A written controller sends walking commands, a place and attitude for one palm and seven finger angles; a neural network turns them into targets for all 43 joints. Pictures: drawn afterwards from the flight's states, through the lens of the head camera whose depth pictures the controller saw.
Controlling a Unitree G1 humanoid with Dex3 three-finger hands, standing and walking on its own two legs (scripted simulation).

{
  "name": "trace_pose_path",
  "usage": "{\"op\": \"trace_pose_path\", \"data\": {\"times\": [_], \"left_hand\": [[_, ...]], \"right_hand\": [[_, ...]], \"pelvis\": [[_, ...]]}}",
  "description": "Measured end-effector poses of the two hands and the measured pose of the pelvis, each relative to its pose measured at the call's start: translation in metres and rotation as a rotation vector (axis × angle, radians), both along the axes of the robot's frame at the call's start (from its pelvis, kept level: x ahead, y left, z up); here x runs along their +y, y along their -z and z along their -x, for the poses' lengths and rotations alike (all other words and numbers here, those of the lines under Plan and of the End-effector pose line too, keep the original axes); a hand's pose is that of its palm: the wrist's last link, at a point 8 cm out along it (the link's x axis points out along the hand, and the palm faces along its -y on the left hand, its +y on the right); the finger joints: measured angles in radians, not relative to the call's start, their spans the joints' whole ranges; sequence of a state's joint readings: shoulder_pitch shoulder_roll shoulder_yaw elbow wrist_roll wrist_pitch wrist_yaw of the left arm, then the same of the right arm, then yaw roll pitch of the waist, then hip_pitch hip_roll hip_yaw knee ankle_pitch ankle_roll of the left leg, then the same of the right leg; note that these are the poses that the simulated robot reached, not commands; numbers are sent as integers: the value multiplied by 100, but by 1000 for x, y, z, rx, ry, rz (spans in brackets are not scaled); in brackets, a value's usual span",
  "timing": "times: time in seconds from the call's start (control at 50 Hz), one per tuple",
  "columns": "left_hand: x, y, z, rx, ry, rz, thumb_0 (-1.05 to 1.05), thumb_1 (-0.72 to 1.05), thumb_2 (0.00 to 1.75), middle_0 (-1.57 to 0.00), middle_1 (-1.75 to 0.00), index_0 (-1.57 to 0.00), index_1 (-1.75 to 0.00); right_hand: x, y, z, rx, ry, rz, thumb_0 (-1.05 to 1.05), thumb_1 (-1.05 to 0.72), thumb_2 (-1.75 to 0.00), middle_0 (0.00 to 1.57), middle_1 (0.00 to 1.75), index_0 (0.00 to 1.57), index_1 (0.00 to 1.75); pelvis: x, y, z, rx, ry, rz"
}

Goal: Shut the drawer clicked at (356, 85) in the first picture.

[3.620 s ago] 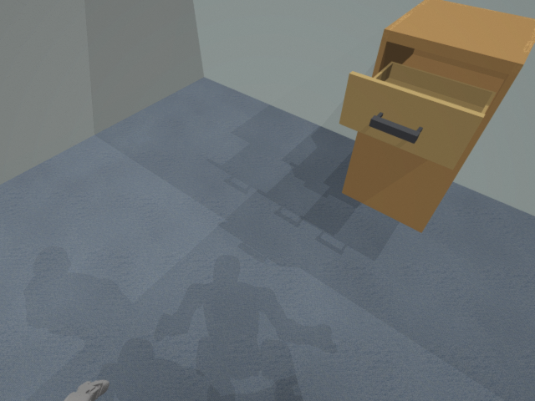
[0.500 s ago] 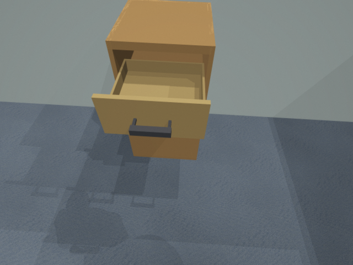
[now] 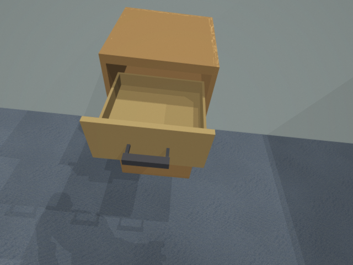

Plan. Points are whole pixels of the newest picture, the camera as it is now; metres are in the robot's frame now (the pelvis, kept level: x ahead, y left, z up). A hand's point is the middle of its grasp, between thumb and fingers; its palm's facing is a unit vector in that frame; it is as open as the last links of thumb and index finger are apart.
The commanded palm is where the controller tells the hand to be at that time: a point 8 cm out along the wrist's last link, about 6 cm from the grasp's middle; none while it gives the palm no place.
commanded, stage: take the last steps up to it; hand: left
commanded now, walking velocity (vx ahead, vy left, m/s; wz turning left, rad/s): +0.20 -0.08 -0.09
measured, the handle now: (147, 155) +0.42 +0.12 -0.07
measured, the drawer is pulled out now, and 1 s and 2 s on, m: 0.29 0.29 0.29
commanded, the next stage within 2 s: come to a stop and stand still in 0.20 s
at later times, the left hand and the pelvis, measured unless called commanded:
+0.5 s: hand (140, 234) +0.22 +0.11 -0.16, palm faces -0.06 -0.97 -0.23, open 7.3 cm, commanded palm none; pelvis +0.12 -0.06 +0.00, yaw -2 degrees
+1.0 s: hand out of the picture +0.07 +0.19 -0.17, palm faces +0.07 -0.98 -0.20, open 7.4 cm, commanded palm none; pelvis +0.06 -0.01 +0.02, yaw -1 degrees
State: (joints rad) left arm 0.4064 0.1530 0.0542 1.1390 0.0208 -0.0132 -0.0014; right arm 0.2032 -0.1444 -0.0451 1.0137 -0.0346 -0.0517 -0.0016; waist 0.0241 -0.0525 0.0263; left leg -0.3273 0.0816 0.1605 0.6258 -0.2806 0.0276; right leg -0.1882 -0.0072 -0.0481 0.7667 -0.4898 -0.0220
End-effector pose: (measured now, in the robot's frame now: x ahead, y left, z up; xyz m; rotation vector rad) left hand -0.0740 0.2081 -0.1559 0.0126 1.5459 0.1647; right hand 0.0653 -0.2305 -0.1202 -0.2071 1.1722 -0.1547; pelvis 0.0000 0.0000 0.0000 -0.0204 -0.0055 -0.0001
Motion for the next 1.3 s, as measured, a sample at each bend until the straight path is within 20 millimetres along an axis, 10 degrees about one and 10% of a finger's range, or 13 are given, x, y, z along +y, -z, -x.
{"op": "trace_pose_path", "data": {"times": [0.24, 0.4, 0.52, 0.66, 0.82, 0.94, 1.14, 1.3], "left_hand": [[15, -21, -159, -192, 104, -47, 0, 91, 90, -20, -30, -20, -30], [-23, -24, -264, -299, 212, -111, 0, 91, 90, -20, -30, -20, -30], [-57, -34, -295, -352, 219, -125, 0, 91, 90, -20, -30, -20, -30], [-53, -44, -287, -391, 167, -150, -1, 91, 90, -21, -30, -21, -30], [-6, -34, -225, -330, 120, -176, -1, 90, 90, -21, -30, -21, -30], [27, -14, -168, -228, 81, -133, 0, 90, 90, -20, -30, -20, -30], [27, -22, -74, 11, 60, -72, 0, 91, 90, -20, -30, -20, -30], [2, -27, -82, 44, 121, -76, 0, 91, 90, -20, -30, -20, -30]], "right_hand": [[5, -9, 37, 213, 136, -22, 0, -92, -90, 20, 30, 20, 30], [-8, 21, 54, 378, 230, -132, 1, -91, -90, 20, 30, 20, 30], [-32, 33, 21, 385, 228, -147, 1, -91, -90, 20, 30, 19, 30], [-59, 28, -39, 239, 144, -94, 0, -91, -90, 20, 30, 19, 30], [-55, 12, -62, 88, 70, -32, 0, -91, -90, 20, 30, 19, 30], [-19, 1, -17, 101, 77, 1, 0, -91, -90, 20, 30, 19, 30], [32, -4, 46, 244, 134, -61, 1, -90, -90, 20, 30, 20, 30], [26, 7, 83, 331, 205, -103, 0, -90, -90, 20, 30, 20, 30]], "pelvis": [[-7, -19, -62, 2, 32, -12], [-46, -2, -108, -3, 48, -53], [-63, -3, -121, -5, 31, -44], [-61, -10, -104, -3, 22, -56], [-38, -6, -76, -5, 20, -41], [-12, -7, -61, -12, 27, -19], [0, -19, -58, 30, 37, -27], [-16, -17, -50, 31, 59, -37]]}}
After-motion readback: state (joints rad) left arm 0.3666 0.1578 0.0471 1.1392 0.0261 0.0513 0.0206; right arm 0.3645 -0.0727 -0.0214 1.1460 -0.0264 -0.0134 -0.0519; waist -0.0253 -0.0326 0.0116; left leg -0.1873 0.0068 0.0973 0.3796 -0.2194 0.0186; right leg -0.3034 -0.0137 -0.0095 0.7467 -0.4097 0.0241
